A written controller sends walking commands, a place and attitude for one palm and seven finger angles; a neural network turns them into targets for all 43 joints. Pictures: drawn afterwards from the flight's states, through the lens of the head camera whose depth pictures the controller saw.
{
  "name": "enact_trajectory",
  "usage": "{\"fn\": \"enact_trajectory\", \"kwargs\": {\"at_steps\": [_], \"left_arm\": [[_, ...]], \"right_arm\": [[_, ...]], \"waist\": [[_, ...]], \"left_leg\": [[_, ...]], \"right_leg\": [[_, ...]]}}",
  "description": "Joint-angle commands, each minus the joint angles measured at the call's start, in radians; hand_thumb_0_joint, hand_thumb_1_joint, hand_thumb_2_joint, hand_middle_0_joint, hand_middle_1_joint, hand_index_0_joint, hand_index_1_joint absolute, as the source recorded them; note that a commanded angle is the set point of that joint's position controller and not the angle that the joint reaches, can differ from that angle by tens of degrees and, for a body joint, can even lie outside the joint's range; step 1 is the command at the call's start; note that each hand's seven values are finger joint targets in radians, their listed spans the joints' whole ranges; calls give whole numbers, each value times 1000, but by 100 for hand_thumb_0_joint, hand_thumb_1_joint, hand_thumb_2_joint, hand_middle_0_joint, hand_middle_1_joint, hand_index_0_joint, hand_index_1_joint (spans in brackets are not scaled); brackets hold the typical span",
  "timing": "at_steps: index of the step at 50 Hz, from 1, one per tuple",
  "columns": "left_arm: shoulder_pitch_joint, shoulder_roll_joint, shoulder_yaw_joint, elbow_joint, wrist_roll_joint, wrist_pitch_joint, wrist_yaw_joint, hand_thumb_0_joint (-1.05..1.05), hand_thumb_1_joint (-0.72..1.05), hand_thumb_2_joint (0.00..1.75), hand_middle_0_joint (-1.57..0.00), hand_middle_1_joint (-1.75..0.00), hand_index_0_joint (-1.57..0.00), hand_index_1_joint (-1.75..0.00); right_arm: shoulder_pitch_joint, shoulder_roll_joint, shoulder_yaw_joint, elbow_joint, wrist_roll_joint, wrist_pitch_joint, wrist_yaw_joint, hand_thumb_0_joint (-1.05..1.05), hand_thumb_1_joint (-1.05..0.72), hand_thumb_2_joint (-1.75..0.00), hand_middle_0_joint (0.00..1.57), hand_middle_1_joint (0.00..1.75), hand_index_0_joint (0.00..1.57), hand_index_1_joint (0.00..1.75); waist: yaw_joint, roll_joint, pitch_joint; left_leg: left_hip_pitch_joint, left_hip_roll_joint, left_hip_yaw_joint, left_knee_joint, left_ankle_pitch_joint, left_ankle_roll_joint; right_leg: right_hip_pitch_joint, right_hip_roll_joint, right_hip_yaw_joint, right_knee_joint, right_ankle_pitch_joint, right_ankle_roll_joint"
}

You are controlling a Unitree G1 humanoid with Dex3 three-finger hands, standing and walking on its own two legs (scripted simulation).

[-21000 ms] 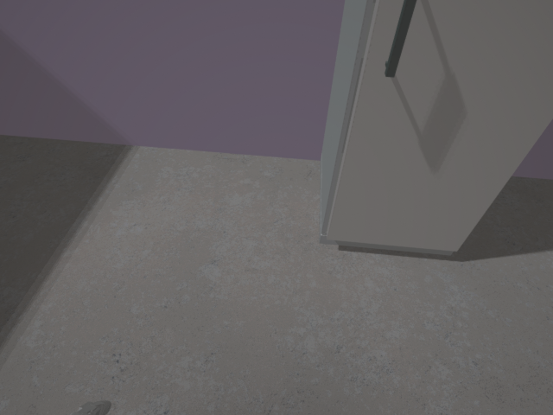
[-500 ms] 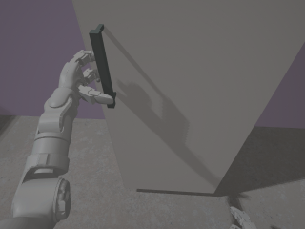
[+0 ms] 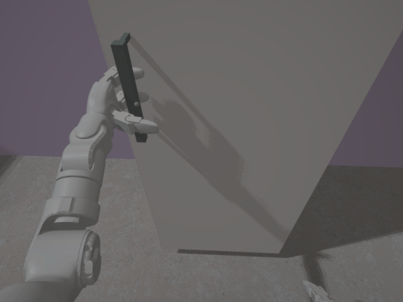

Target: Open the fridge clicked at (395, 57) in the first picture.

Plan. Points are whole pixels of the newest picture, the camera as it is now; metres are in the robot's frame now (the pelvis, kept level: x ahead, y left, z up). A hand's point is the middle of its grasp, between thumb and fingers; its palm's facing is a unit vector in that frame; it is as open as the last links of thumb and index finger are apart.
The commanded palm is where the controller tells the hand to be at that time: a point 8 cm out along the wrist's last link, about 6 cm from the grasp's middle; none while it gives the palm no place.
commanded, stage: slide the fingers in behind the handle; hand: left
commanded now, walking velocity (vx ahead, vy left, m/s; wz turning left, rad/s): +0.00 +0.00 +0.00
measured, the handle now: (134, 93) +0.48 +0.16 +0.20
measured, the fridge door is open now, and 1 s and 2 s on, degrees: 0 0 1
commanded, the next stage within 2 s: grip the handle and tug to test in 0.44 s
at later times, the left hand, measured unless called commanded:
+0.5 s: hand (139, 105) +0.42 +0.14 +0.21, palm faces -0.01 -1.00 +0.01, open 14.0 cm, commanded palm +0.40 +0.19 +0.20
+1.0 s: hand (137, 107) +0.42 +0.14 +0.20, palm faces -0.01 -1.00 +0.00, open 9.3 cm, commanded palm +0.39 +0.19 +0.20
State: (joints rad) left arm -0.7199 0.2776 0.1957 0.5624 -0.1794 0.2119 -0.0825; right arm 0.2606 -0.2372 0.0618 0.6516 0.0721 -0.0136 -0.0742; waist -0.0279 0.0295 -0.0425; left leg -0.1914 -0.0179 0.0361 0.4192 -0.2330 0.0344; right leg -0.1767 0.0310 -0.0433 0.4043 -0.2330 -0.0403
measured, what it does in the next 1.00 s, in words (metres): stands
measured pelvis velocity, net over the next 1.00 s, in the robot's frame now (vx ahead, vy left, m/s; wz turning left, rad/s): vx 0.00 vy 0.00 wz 0.01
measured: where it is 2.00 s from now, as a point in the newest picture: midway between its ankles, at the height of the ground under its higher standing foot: outside the picture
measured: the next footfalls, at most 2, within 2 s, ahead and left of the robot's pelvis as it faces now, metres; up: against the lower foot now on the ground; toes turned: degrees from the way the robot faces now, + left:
none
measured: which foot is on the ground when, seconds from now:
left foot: down 0.00-1.00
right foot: down 0.00-1.00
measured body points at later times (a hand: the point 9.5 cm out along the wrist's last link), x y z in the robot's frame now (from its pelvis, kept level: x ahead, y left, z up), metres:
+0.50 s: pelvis +0.00 -0.01 +0.00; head -0.01 -0.02 +0.45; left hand +0.42 +0.19 +0.21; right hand +0.13 -0.25 -0.11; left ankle -0.01 +0.10 -0.74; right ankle -0.01 -0.09 -0.74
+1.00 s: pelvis +0.00 +0.00 +0.00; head -0.01 -0.01 +0.45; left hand +0.41 +0.19 +0.21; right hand +0.15 -0.24 -0.10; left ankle -0.01 +0.10 -0.74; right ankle -0.01 -0.09 -0.74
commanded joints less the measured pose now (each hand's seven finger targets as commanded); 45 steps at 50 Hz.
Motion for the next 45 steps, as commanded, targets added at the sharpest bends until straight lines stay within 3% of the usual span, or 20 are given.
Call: {"fn": "enact_trajectory", "kwargs": {"at_steps": [1, 2, 5, 8, 10, 11, 13, 15, 17, 21, 24, 27, 29, 30, 31, 32, 37, 39, 42, 45], "left_arm": [[-460, 162, 26, -258, -12, -78, -16, 0, -50, 30, -30, -120, -30, -120], [-478, 141, 3, -274, -19, -75, -23, 0, -50, 30, -30, -120, -30, -120], [-442, 212, 70, -253, -26, -62, -25, 0, -50, 30, -30, -120, -30, -120], [-509, 160, 16, -269, -24, -58, -21, 0, -50, 30, -30, -120, -30, -120], [-448, 215, 67, -218, -24, -53, -14, 0, -50, 30, -30, -120, -30, -120], [-467, 221, 67, -225, -22, -54, -14, 0, -50, 30, -30, -120, -30, -120], [-510, 181, 28, -217, -18, -56, -14, 0, -50, 30, -30, -120, -30, -120], [-523, 197, 30, -201, -12, -66, -13, 0, -50, 30, -30, -120, -30, -120], [-555, 167, 8, -251, -14, -81, -15, 0, -50, 30, -30, -120, -30, -120], [-539, 176, 26, -217, -26, -95, -23, 0, -50, 30, -30, -120, -30, -120], [-512, 203, 53, -192, -21, -88, -21, 0, -50, 30, -30, -120, -30, -120], [-532, 173, 23, -221, -15, -91, -17, 0, -50, 30, -30, -120, -30, -120], [-525, 153, 9, -228, -17, -89, -18, 0, -41, 34, -31, -121, -31, -121], [-496, 193, 45, -225, -16, -93, -16, 0, -36, 36, -32, -122, -32, -122], [-499, 181, 38, -253, -21, -94, -20, 0, -31, 38, -32, -123, -32, -123], [-477, 214, 75, -245, -24, -90, -18, 0, -27, 40, -32, -123, -32, -123], [-442, 154, 23, -271, -18, -73, -22, 0, -3, 50, -35, -127, -35, -127], [-438, 158, 26, -253, -16, -54, -20, 0, 6, 54, -36, -128, -36, -128], [-486, 140, 3, -296, -18, -47, -15, 0, 20, 60, -38, -130, -38, -130], [-456, 142, 13, -316, -23, -50, -10, 0, 34, 66, -39, -132, -39, -132]], "right_arm": [[-98, -126, -53, -151, 4, -47, -6, 0, -90, -90, 20, 30, 20, 30], [-102, -126, -53, -153, 7, -49, -6, 0, -90, -90, 20, 30, 20, 30], [-102, -134, -56, -148, 6, -46, -13, 0, -90, -90, 20, 30, 20, 30], [-106, -125, -51, -141, 8, -52, -14, 0, -90, -90, 20, 30, 20, 30], [-99, -135, -54, -138, 6, -48, -15, 0, -90, -90, 20, 30, 20, 30], [-103, -133, -51, -140, 6, -47, -17, 0, -90, -90, 20, 30, 20, 30], [-99, -127, -50, -138, 7, -50, -18, 0, -90, -90, 20, 30, 20, 30], [-92, -134, -53, -132, 6, -50, -18, 0, -90, -90, 20, 30, 20, 30], [-100, -125, -51, -143, 6, -57, -17, 0, -90, -90, 20, 30, 20, 30], [-86, -130, -52, -134, 4, -59, -16, 0, -90, -90, 20, 30, 20, 30], [-89, -130, -51, -134, 5, -57, -14, 0, -90, -90, 20, 30, 20, 30], [-89, -129, -52, -138, 5, -58, -11, 0, -90, -90, 20, 30, 20, 30], [-90, -127, -53, -140, 6, -58, -10, 0, -90, -90, 20, 30, 20, 30], [-88, -132, -57, -140, 4, -56, -10, 0, -90, -90, 20, 30, 20, 30], [-97, -129, -54, -145, 5, -57, -9, 0, -90, -90, 20, 30, 20, 30], [-94, -128, -56, -145, 3, -56, -9, 0, -90, -90, 20, 30, 20, 30], [-107, -123, -54, -151, 8, -50, -5, 0, -90, -90, 20, 30, 20, 30], [-102, -126, -53, -146, 7, -47, -5, 0, -90, -90, 20, 30, 20, 30], [-111, -127, -54, -150, 7, -43, -7, 0, -90, -90, 20, 30, 20, 30], [-115, -128, -57, -151, 3, -43, -8, 0, -90, -90, 20, 30, 20, 30]], "waist": [[19, -29, -277], [9, -32, -274], [22, -67, -257], [3, -25, -246], [18, -71, -233], [15, -48, -242], [2, -37, -233], [-2, -42, -243], [-1, 9, -291], [2, -49, -295], [11, -51, -278], [6, -29, -282], [3, -37, -280], [15, -50, -294], [17, -35, -303], [26, -65, -318], [21, -28, -276], [17, -33, -250], [8, -28, -259], [17, -34, -291]], "left_leg": [[147, 18, -49, -9, 305, 16], [150, 17, -48, -11, 283, 18], [129, 16, -43, -18, 250, 23], [132, 12, -47, -18, 216, 21], [110, 15, -44, -21, 203, 24], [105, 12, -43, -24, 200, 24], [109, 11, -45, -20, 194, 24], [117, 14, -48, -19, 189, 24], [145, 9, -48, -12, 219, 23], [139, 10, -51, -11, 241, 23], [116, 9, -43, -13, 229, 23], [131, 11, -48, -11, 240, 22], [137, 12, -48, -8, 251, 23], [143, 15, -49, -6, 272, 22], [144, 11, -46, -6, 286, 23], [139, 11, -43, -4, 290, 24], [144, 14, -40, -4, 304, 20], [137, 16, -46, -6, 288, 19], [153, 16, -52, -9, 283, 17], [177, 18, -52, -4, 319, 16]], "right_leg": [[62, -21, 25, -29, 342, 6], [50, -20, 28, -32, 326, 9], [59, -20, 32, -44, 299, 12], [28, -22, 33, -49, 261, 13], [41, -22, 34, -56, 248, 16], [49, -26, 39, -54, 250, 15], [28, -25, 38, -54, 246, 16], [24, -24, 36, -55, 228, 16], [35, -24, 40, -45, 262, 11], [50, -22, 35, -40, 295, 13], [55, -24, 37, -40, 295, 14], [42, -23, 33, -37, 294, 12], [38, -21, 32, -36, 304, 12], [53, -20, 30, -32, 317, 10], [66, -23, 33, -29, 340, 10], [85, -22, 36, -27, 357, 13], [57, -22, 28, -26, 356, 11], [37, -19, 28, -31, 334, 10], [33, -19, 24, -33, 314, 8], [43, -17, 22, -29, 335, 8]]}}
